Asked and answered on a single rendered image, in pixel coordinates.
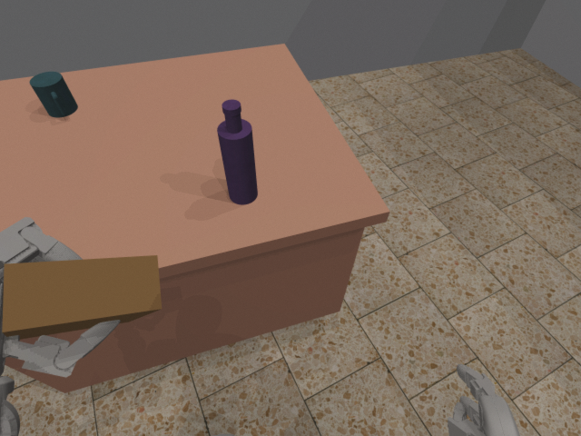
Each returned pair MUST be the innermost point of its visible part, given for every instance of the table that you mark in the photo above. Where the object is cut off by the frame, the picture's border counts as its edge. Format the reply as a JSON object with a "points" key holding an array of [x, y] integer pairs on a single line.
{"points": [[137, 170]]}

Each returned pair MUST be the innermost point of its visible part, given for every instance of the sponge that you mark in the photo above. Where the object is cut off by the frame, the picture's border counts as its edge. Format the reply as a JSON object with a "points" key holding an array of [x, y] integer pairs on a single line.
{"points": [[63, 296]]}

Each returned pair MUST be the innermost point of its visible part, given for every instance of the left robot hand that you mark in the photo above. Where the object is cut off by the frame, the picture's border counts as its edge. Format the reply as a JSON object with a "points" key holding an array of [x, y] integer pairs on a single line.
{"points": [[25, 242]]}

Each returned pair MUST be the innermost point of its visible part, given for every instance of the robot left forearm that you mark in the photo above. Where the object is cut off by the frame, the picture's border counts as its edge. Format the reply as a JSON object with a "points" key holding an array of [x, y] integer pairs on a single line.
{"points": [[9, 418]]}

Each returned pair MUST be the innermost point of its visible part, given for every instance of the right robot hand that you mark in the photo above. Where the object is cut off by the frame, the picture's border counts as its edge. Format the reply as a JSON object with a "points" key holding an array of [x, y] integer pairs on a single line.
{"points": [[491, 416]]}

